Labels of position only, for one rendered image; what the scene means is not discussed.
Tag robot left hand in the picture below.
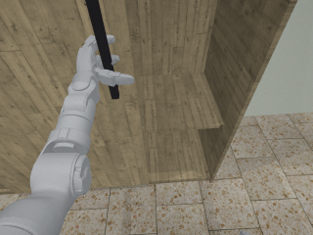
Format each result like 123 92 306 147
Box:
76 34 135 87

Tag handle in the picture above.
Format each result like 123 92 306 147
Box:
85 0 119 100

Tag robot left upper arm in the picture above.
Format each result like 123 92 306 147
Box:
0 153 92 235

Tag left robot forearm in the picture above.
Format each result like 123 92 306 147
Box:
29 70 101 191

